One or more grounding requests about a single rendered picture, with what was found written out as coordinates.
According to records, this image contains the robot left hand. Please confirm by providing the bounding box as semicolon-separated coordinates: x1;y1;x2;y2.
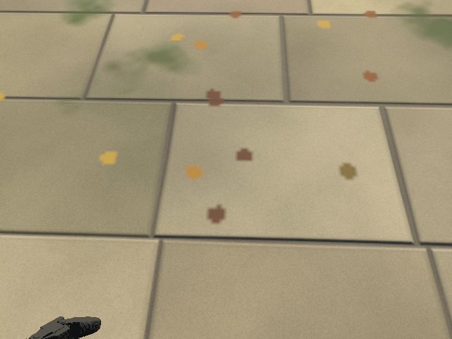
28;316;101;339

